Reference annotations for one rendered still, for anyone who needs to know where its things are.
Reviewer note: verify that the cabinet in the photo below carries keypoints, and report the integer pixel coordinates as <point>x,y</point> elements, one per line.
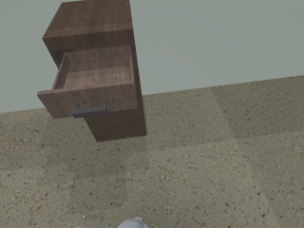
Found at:
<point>94,24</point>

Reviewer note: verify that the drawer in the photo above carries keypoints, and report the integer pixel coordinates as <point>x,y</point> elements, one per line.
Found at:
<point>88,77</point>

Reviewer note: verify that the robot left thigh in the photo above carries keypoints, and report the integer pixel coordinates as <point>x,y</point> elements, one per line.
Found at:
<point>132,223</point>

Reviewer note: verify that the handle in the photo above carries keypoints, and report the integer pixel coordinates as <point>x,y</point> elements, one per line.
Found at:
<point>89,111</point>

